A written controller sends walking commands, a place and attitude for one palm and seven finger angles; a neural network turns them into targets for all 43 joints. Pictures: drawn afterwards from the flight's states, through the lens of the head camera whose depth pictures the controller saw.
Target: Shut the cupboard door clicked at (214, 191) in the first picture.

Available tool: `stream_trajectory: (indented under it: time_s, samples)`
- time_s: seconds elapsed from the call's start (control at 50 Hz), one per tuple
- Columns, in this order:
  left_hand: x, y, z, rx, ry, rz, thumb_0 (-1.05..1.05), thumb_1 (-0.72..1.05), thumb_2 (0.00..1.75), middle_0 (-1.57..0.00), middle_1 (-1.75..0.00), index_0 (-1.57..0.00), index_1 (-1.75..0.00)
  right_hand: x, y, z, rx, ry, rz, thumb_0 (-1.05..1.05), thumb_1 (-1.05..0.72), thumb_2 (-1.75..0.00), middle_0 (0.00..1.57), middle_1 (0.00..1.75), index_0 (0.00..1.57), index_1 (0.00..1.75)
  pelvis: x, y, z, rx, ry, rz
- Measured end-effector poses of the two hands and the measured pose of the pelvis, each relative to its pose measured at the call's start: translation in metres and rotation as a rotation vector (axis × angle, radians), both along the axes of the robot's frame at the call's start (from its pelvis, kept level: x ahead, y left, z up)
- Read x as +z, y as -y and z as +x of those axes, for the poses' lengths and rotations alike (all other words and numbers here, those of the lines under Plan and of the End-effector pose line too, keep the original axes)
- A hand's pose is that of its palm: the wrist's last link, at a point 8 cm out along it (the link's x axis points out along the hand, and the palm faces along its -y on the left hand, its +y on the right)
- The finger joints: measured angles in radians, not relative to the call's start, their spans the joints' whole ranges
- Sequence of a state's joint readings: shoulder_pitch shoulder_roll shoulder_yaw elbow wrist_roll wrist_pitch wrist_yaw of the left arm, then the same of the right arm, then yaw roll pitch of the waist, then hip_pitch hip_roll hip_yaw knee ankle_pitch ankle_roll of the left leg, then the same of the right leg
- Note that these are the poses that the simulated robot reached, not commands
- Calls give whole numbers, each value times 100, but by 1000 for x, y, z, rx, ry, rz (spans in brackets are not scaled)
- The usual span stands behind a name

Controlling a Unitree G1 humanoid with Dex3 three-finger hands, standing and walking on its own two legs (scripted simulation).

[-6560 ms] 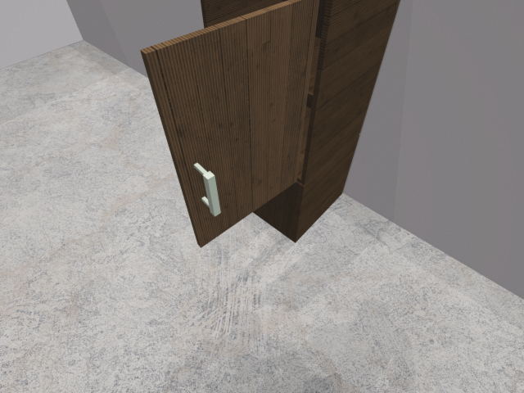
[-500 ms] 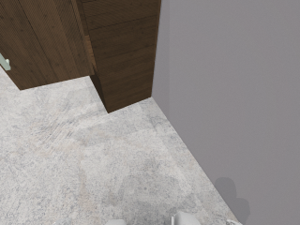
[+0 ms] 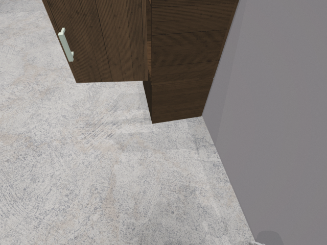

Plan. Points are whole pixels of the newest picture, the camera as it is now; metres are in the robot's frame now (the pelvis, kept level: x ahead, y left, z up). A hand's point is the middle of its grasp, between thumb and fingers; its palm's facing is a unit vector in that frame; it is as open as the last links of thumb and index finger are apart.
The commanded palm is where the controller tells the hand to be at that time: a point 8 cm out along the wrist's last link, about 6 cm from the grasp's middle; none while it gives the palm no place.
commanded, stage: turn to face it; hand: left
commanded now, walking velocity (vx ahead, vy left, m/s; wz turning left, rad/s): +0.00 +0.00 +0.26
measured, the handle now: (67, 45) +0.90 +0.50 -0.08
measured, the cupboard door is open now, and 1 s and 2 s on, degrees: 83 83 83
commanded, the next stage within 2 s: take the last steps up to it in 0.08 s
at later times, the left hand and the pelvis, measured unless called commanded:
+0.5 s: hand out of the picture +0.00 +0.18 -0.15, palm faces +0.21 -0.95 -0.23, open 7.3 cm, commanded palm none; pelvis +0.02 -0.01 +0.02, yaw +10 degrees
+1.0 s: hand (57, 224) +0.18 +0.30 -0.15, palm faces +0.24 -0.95 -0.20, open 7.4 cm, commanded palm none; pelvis +0.14 +0.10 +0.01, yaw +11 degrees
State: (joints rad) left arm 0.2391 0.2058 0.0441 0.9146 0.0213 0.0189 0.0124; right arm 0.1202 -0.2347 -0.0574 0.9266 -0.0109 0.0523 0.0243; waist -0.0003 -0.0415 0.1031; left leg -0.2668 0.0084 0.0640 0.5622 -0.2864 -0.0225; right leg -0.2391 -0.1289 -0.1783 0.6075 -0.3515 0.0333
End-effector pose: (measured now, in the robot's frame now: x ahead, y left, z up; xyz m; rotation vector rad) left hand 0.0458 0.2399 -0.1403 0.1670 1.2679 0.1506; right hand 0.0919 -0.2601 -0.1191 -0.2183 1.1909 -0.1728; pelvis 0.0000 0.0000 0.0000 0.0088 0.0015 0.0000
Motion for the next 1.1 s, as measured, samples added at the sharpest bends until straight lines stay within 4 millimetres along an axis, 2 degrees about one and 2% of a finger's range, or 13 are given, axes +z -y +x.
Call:
stream_trajectory:
  time_s: [0.08, 0.2, 0.28, 0.34, 0.44, 0.52, 0.58, 0.66, 0.74, 0.8, 0.86, 0.98, 1.1]
  samples:
    - [-10, -15, -22, 57, -71, 6, 0, 90, 90, -20, -29, -21, -30, 4, -16, 14, 65, 22, -21, 0, -91, -89, 20, 30, 20, 30, -2, -3, -3, 28, 3, 1]
    - [5, -21, -26, 102, -55, 27, 0, 91, 90, -20, -29, -20, -30, 5, -26, 10, 105, -3, 0, 0, -90, -89, 20, 30, 21, 30, 8, 1, -7, 66, 5, -19]
    - [15, -13, -21, 106, -9, 45, 0, 91, 90, -20, -29, -20, -30, -4, -22, 1, 108, -31, 36, 0, -90, -89, 21, 30, 21, 30, 8, 11, -7, 86, 8, -20]
    - [14, -5, -21, 115, 39, 66, 0, 91, 90, -20, -29, -20, -30, -19, -12, -4, 105, -54, 64, 0, -90, -89, 21, 30, 21, 30, -1, 22, -4, 104, 4, 6]
    - [23, 11, -46, 178, 6, 48, 0, 91, 90, -20, -29, -20, -30, -15, -3, 3, 129, -112, 69, 1, -91, -89, 20, 30, 21, 30, 9, 20, 7, 149, 18, 6]
    - [26, 20, -67, 223, -71, 10, 0, 90, 90, -20, -29, -21, -30, -2, -7, 23, 144, -113, 58, 1, -91, -89, 20, 30, 20, 30, 18, 12, 23, 176, 1, 22]
    - [23, 20, -81, 267, -124, -19, 0, 90, 90, -20, -29, -21, -30, 2, -20, 47, 182, -110, 46, 1, -91, -90, 20, 30, 20, 30, 19, 0, 36, 197, -7, 30]
    - [14, 11, -98, 331, -203, -56, 0, 90, 90, -20, -29, -21, -30, 2, -55, 93, 255, -78, 37, 1, -91, -90, 20, 30, 20, 30, 13, -25, 55, 222, -8, 24]
    - [-8, -14, -103, 356, -290, -90, 0, 90, 90, -20, -29, -21, -30, -7, -98, 139, 305, 31, 21, 1, -91, -90, 20, 30, 20, 30, -7, -57, 75, 230, -2, -2]
    - [-12, -40, -77, 333, -288, -75, 0, 90, 90, -20, -29, -21, -30, -5, -121, 146, 294, 56, 27, 0, -91, -89, 20, 30, 20, 30, -6, -69, 85, 218, 8, 2]
    - [-5, -67, -27, 303, -194, -48, 1, 91, 90, -20, -29, -20, -30, -4, -136, 137, 260, 21, 44, 0, -91, -89, 20, 30, 20, 30, 3, -79, 99, 212, 9, 4]
    - [17, -102, 91, 226, 26, -4, 0, 91, 90, -20, -29, -20, -30, -4, -129, 118, 184, -88, 37, -1, -94, -89, 21, 30, 21, 30, 14, -94, 134, 200, 7, 17]
    - [31, -110, 202, 129, 163, 27, 0, 91, 90, -20, -29, -20, -30, -16, -123, 99, 105, -233, 64, 0, -92, -89, 20, 30, 21, 30, 10, -95, 180, 188, 9, 34]
